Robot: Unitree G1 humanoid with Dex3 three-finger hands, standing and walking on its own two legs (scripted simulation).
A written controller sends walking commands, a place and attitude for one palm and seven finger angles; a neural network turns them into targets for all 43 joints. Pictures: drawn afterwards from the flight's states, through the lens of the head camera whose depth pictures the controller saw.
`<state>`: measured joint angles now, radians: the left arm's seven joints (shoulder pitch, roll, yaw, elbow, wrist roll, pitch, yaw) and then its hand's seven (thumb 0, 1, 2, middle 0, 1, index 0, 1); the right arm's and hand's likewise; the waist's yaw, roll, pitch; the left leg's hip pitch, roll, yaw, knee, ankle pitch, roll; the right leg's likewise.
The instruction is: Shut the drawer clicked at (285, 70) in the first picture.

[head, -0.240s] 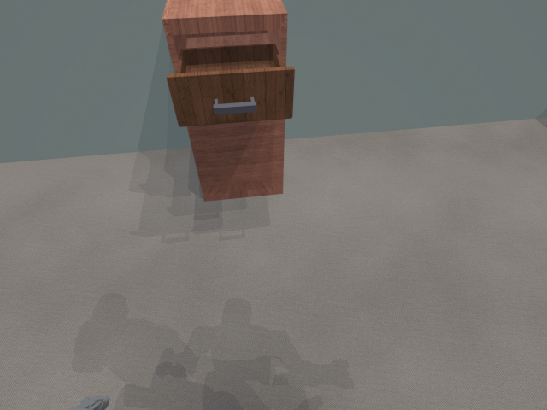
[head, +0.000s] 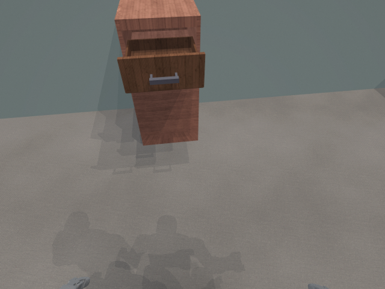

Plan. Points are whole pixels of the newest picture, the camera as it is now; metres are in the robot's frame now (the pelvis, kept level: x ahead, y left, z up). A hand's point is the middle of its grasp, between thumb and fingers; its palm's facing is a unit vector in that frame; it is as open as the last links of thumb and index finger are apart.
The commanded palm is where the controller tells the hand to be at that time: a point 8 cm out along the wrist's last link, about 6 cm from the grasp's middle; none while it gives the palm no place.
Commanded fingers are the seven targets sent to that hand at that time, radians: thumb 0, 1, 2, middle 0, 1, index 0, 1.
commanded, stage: stand and wait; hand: left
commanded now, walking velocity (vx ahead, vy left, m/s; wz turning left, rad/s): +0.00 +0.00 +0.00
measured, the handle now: (164, 77) +0.91 +0.18 -0.05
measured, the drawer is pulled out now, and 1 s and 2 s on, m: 0.29 0.29 0.29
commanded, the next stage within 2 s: look at it before walking up in 0.58 s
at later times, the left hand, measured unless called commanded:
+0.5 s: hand out of the picture +0.06 +0.23 -0.15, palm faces -0.03 -0.94 -0.34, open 7.4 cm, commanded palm none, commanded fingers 0.00 0.90 0.90 -0.20 -0.30 -0.20 -0.30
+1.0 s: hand out of the picture +0.07 +0.24 -0.15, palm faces -0.03 -0.95 -0.32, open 7.4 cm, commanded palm none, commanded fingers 0.00 0.90 0.90 -0.20 -0.30 -0.20 -0.30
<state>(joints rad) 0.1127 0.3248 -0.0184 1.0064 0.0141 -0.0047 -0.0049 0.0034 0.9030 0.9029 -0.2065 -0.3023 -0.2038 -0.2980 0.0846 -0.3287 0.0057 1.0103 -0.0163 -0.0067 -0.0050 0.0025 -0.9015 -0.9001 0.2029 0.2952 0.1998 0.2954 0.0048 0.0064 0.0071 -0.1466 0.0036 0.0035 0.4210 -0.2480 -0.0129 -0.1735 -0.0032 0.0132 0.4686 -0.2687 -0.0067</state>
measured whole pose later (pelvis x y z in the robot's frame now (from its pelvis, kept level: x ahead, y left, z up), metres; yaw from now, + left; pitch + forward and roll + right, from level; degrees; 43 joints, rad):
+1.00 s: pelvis -0.01 +0.00 +0.00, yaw +0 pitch -1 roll +0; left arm 0.14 0.33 -0.01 1.08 0.01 -0.01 0.00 0.00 0.90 0.90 -0.21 -0.30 -0.20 -0.30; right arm 0.13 -0.32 0.00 1.11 -0.01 -0.01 -0.01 0.00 -0.90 -0.90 0.20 0.30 0.20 0.30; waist 0.00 -0.01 0.02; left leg -0.13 0.02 0.00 0.36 -0.20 -0.02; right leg -0.15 0.01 0.01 0.38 -0.21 -0.01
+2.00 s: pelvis +0.17 -0.03 +0.00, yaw -17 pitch +1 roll +0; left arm 0.46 0.12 0.04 1.09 0.03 -0.07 0.01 0.00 0.90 0.90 -0.21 -0.30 -0.20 -0.30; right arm 0.11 -0.16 -0.06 0.97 -0.02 -0.02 0.02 0.00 -0.91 -0.90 0.20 0.29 0.19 0.29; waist 0.05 0.00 0.04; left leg -0.60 0.11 0.07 0.85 -0.20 -0.04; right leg 0.00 0.05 0.06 0.33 -0.35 -0.04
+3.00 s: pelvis +0.41 -0.09 -0.01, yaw -28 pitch +1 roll -1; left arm 0.16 0.17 0.08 0.97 0.02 0.04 0.02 -0.01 0.91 0.90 -0.21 -0.30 -0.20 -0.30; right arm 0.30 -0.12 -0.04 1.01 -0.03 0.02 -0.02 0.01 -0.92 -0.90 0.20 0.30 0.20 0.30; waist -0.03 -0.04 0.04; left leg -0.31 0.03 0.09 0.61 -0.31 0.04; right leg -0.40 -0.06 -0.10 0.95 -0.48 0.04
